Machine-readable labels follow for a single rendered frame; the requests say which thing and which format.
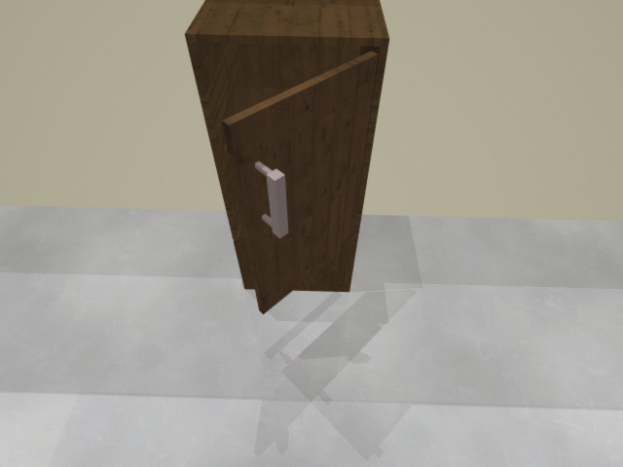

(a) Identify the cupboard door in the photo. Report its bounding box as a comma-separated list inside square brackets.
[222, 52, 378, 314]

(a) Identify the handle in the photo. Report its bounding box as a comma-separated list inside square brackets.
[255, 162, 288, 238]

